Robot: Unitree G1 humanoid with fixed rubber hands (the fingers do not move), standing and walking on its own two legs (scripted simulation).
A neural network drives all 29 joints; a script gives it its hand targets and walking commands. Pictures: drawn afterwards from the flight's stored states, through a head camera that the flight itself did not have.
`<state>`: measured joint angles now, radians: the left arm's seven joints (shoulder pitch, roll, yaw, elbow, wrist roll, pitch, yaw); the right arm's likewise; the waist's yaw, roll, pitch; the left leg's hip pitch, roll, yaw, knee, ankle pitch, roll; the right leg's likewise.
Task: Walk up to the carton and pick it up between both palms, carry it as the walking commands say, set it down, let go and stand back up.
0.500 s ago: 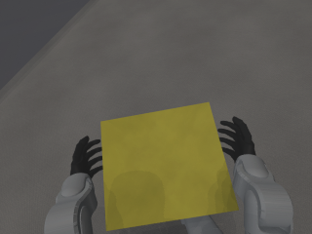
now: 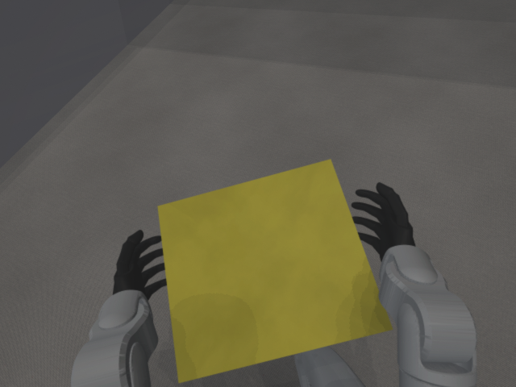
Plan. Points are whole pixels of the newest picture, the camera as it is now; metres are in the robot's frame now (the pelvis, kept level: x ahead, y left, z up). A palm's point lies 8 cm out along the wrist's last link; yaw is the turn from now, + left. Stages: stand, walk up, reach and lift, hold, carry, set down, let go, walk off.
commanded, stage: carry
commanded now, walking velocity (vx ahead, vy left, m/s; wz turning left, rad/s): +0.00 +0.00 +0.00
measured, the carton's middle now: (267, 267) +0.31 +0.00 +0.00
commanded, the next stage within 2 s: none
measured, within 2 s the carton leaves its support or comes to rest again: neither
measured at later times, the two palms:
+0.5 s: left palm (199, 122) +0.60 +0.11 +0.05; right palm (360, 69) +0.66 -0.22 +0.07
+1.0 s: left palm (219, 53) +0.83 +0.07 +0.05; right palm (356, 19) +0.87 -0.26 +0.06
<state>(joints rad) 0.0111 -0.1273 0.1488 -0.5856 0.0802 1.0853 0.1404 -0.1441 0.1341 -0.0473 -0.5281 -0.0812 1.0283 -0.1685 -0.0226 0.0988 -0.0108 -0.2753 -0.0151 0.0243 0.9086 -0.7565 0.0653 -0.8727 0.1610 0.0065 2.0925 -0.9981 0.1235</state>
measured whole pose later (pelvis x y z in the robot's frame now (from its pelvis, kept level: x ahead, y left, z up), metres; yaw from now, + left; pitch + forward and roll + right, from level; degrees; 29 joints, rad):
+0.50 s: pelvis +0.36 -0.10 +0.02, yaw +11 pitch +12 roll +1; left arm -0.07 -0.13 0.11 -0.39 0.08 0.97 0.16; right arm -0.09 0.13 -0.14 -0.41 -0.08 0.93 -0.14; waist -0.03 -0.05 0.01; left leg -0.37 -0.04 -0.01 0.95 -0.59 0.05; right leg -0.67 0.01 -0.24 0.96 -0.46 -0.16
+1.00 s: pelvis +0.60 -0.12 -0.02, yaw +8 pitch +3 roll +0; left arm -0.07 -0.13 0.13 -0.25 0.08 1.05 0.15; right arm -0.07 0.13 -0.14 -0.32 -0.08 1.06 -0.19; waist -0.03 0.04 -0.10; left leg -0.25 0.01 0.03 1.29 -0.66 0.06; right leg -0.61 0.09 -0.18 1.13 -0.58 -0.18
